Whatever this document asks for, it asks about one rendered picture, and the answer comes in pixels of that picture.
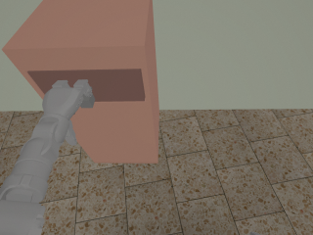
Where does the robot left upper arm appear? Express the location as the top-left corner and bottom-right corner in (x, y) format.
(0, 200), (46, 235)

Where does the left robot hand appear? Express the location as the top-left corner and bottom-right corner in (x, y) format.
(42, 79), (93, 146)

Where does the robot left forearm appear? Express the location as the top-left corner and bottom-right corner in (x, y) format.
(0, 113), (69, 203)

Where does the cabinet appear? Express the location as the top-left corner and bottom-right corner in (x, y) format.
(1, 0), (159, 164)

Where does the drawer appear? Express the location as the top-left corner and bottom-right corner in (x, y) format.
(27, 69), (146, 102)

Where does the handle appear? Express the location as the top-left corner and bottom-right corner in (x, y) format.
(80, 87), (96, 109)

